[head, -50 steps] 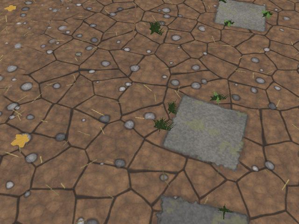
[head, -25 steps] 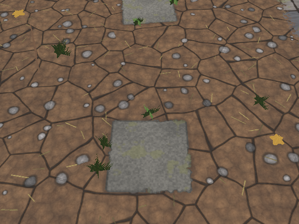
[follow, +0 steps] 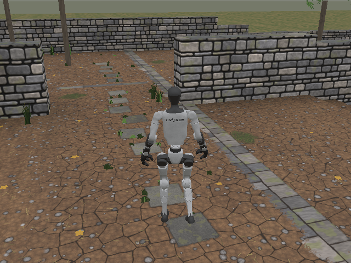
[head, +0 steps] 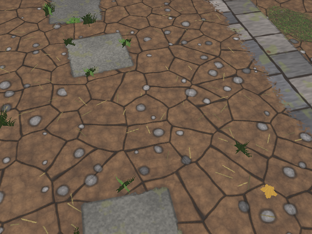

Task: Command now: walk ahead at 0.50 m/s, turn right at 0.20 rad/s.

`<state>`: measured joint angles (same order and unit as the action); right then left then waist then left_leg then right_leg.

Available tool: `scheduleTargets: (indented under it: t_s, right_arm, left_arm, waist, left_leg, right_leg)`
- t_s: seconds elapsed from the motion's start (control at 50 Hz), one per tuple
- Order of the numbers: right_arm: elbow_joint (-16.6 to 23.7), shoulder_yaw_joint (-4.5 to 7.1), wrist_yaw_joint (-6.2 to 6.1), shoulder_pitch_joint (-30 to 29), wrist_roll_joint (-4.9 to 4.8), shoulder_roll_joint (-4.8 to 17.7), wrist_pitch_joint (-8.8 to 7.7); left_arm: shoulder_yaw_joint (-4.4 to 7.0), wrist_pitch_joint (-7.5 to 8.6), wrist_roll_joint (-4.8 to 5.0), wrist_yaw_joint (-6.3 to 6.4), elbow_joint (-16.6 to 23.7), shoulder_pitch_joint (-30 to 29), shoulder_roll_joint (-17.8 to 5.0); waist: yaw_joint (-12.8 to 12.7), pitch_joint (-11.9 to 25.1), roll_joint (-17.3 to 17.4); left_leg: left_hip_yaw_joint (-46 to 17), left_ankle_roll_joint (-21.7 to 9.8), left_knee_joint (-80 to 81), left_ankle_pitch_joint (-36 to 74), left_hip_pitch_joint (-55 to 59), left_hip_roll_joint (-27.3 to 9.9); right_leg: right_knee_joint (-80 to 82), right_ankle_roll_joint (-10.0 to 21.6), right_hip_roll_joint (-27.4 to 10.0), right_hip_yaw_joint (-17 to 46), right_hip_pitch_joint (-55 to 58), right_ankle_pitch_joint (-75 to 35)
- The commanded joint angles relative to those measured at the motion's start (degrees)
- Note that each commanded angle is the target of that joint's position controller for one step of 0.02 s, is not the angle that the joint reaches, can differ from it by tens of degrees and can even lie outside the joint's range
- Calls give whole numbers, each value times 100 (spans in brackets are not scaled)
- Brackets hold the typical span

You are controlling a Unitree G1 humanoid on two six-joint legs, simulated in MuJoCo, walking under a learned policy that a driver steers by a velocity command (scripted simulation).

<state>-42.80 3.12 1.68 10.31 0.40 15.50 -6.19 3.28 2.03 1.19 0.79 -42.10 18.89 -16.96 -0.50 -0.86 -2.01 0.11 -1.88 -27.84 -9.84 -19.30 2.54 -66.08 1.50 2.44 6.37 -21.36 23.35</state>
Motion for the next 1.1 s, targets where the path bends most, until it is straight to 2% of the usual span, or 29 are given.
scheduleTargets:
  t_s: [0.02, 0.08, 0.14, 0.24, 0.3, 0.32, 0.34, 0.36, 0.38, 0.4, 0.42, 0.44, 0.46, 0.52, 0.62, 0.68, 0.76, 0.8, 0.82, 0.84, 0.86, 0.88, 0.9, 0.92, 0.94, 0.96, 1.0, 1.06, 1.1]
  right_arm:
    - [133, 113, -31, 369, 30, 565, -19]
    - [18, 145, -55, 533, -108, 751, -7]
    - [-72, 217, -127, 675, -158, 988, 70]
    - [-268, 230, -176, 1180, -218, 1047, 202]
    - [-284, 257, -222, 1169, -228, 1107, 277]
    - [-273, 231, -229, 1155, -207, 1026, 288]
    - [-205, 154, -218, 1085, -159, 805, 273]
    - [-15, 11, -226, 1078, 3, 379, 249]
    - [160, -35, -233, 1719, -213, 237, 177]
    - [21, 107, -256, 1477, -312, 811, 200]
    - [86, 171, -241, 1060, -300, 961, 227]
    - [63, 173, -242, 951, -254, 862, 267]
    - [107, 186, -225, 827, -204, 784, 303]
    - [228, 145, -159, 716, -210, 474, 425]
    - [520, 70, -39, 104, -174, 343, 431]
    - [733, 23, 69, -482, -163, 315, 405]
    - [1032, 62, 166, -920, -162, 462, 440]
    - [1058, 173, 171, -626, -137, 668, 480]
    - [913, 299, 151, 25, -144, 863, 503]
    - [634, 503, 70, 1014, -169, 1218, 545]
    - [530, 654, -60, 1524, -215, 1811, 595]
    - [785, 605, -15, 1277, -199, 2029, 487]
    - [794, 453, 40, 1251, -166, 1477, 394]
    - [745, 386, 41, 1078, -140, 1272, 325]
    - [768, 343, 29, 705, -137, 1139, 297]
    - [832, 285, 9, 399, -101, 960, 287]
    - [932, 260, -36, 192, -36, 900, 272]
    - [810, 295, -141, 384, -81, 1025, 243]
    - [683, 252, -199, 498, -83, 940, 241]
  left_arm:
    - [148, 163, -68, -35, 598, -372, -532]
    - [57, 197, -138, -56, 712, -611, -259]
    - [-37, 275, -137, -100, 841, -1217, -97]
    - [-10, 383, -40, -204, 976, -1940, -229]
    - [94, 450, -18, -212, 940, -1745, -452]
    - [171, 457, -40, -177, 808, -1335, -577]
    - [272, 467, -111, -120, 697, -686, -806]
    - [377, 424, -168, -53, 586, 293, -1227]
    - [418, 336, -194, -113, 449, 421, -1423]
    - [292, 336, -132, -139, 479, 193, -860]
    - [206, 341, -98, -137, 481, -66, -583]
    - [149, 351, -127, -155, 474, -374, -438]
    - [121, 354, -153, -166, 429, -586, -305]
    - [166, 441, -172, -143, 284, -772, -343]
    - [277, 445, -160, -80, 46, -697, -660]
    - [324, 390, -101, -46, -86, -493, -840]
    - [400, 264, 24, -40, -271, -249, -1055]
    - [451, 181, 69, -13, -278, -271, -1244]
    - [454, 129, 96, 1, -265, -332, -1279]
    - [386, 119, 64, 26, -241, -270, -1134]
    - [200, 160, -187, 15, -53, 12, -579]
    - [33, 349, -194, -45, 211, 133, -275]
    - [169, 488, 28, -114, 289, -547, -861]
    - [156, 570, 120, -136, 397, -822, -873]
    - [143, 599, 5, -81, 327, -827, -787]
    - [184, 570, -123, -42, 273, -763, -839]
    - [199, 445, -183, -57, 243, -612, -788]
    - [142, 332, -230, -40, 326, -901, -573]
    - [66, 333, -208, -80, 333, -1164, -418]
  waist:
    - [161, 105, 793]
    - [139, 74, 777]
    - [297, -16, 672]
    - [496, -55, 706]
    - [210, 17, 798]
    - [-14, 204, 768]
    - [-359, 660, 626]
    - [-706, 1546, -295]
    - [-350, 1914, -1913]
    - [-438, 1219, -1022]
    - [-429, 620, -681]
    - [-261, 377, -361]
    - [-149, 140, -356]
    - [43, -35, -410]
    - [-51, -166, -130]
    - [-257, -307, -40]
    - [-283, -398, -70]
    - [-14, -62, -253]
    - [390, 312, -225]
    - [862, 830, -52]
    - [768, 1284, 1172]
    - [409, 2209, 1764]
    - [771, 1897, 914]
    - [662, 1133, 799]
    - [384, 708, 310]
    - [168, 499, 369]
    - [-41, 434, 531]
    - [-8, 240, 432]
    - [124, 176, 539]
  left_leg:
    - [-2107, -980, 1539, -3, 1492, -1505]
    - [-1803, -1205, 1754, 712, 1291, -1437]
    - [-1417, -1129, 1825, 913, 1070, -1273]
    - [-1454, -958, 1553, 839, 1025, -1283]
    - [-1733, -755, 1133, 647, 1079, -1369]
    - [-1651, -633, 740, 881, 932, -1192]
    - [-1431, -440, -208, 866, 515, -859]
    - [-894, -176, -2027, -689, -432, -383]
    - [-581, -6, -3461, -2531, -2059, -12]
    - [-847, 39, -4124, -2191, -2543, -370]
    - [-785, 41, -4219, -1671, -2648, -521]
    - [-712, 97, -4150, -1262, -2426, -692]
    - [-700, 135, -3958, -1002, -2331, -816]
    - [-600, 238, -3696, -555, -2022, -993]
    - [-456, 295, -2288, 654, -2031, -996]
    - [-162, 181, -1462, 1116, -1809, -895]
    - [108, -113, -930, 581, -1745, -732]
    - [459, -354, -875, -21, -1036, -346]
    - [622, -524, -679, -27, -138, -72]
    - [506, -744, -473, 209, 1415, 114]
    - [-1592, -1310, -305, 96, 3219, -1131]
    - [-4801, -2307, 789, -1180, 4215, -2195]
    - [-4449, -1963, 1157, -1406, 4024, -2107]
    - [-3627, -1741, 1171, -1099, 3296, -1903]
    - [-3010, -1544, 1159, -508, 2448, -1640]
    - [-2556, -1442, 1210, 175, 1814, -1442]
    - [-2260, -1483, 1423, 878, 1184, -1269]
    - [-1794, -1486, 1540, 1366, 739, -1081]
    - [-1373, -1291, 1582, 1380, 780, -940]
  right_leg:
    - [186, -29, -673, 38, -1670, -498]
    - [1105, -171, -720, -244, -1595, -572]
    - [2408, -294, -616, -343, -1250, -1472]
    - [3521, -363, -310, -349, -504, -2311]
    - [4010, -172, -298, -316, 228, -2116]
    - [4178, -46, -286, -381, 919, -2031]
    - [4135, 179, -674, -95, 1988, -1936]
    - [4011, 509, -1846, 1031, 3446, -1867]
    - [4696, 1253, -2772, 3305, 4236, -364]
    - [4953, 1154, -2545, 3182, 3694, 473]
    - [5026, 975, -2317, 2306, 3108, 151]
    - [5167, 886, -2062, 1720, 2572, -500]
    - [5315, 878, -1889, 1269, 2181, -1010]
    - [5690, 905, -1738, 356, 1581, -1977]
    - [5866, 908, -1667, -674, 1624, -2709]
    - [5867, 794, -1690, -1113, 1756, -2755]
    - [5476, 598, -1897, -1428, 2419, -3393]
    - [4624, 465, -1874, -1644, 2599, -5247]
    - [3666, 352, -1751, -1813, 2450, -5909]
    - [2322, 143, -1522, -1938, 1693, -5560]
    - [260, -189, -999, -1976, -315, -2053]
    - [-1180, -356, 22, -698, -1881, 1212]
    - [-1371, -245, -315, -41, -2470, 835]
    - [-1034, -119, -526, -150, -2617, 324]
    - [-527, -110, -768, -155, -2308, -104]
    - [-72, -145, -912, -135, -1904, -373]
    - [251, -260, -949, -151, -1426, -657]
    - [1044, -504, -825, -274, -1441, -1251]
    - [1917, -562, -806, -336, -1420, -2141]
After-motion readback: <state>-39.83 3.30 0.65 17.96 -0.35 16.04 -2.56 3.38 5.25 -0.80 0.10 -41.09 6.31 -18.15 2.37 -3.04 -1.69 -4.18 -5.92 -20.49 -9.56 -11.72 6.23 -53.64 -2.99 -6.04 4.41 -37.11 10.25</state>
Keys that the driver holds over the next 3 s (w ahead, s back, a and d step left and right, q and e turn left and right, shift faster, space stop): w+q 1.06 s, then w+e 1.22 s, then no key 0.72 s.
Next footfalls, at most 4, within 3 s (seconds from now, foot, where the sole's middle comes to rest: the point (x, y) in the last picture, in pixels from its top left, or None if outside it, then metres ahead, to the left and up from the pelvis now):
0.34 right None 0.33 -0.13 -0.77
0.84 left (113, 222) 0.54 0.20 -0.77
1.38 right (125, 150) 0.90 0.18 -0.77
1.86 left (75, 120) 1.09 0.47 -0.77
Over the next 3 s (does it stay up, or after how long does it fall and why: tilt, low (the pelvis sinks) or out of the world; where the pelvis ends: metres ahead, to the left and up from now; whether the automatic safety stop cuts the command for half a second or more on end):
stays up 1.38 0.33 0.00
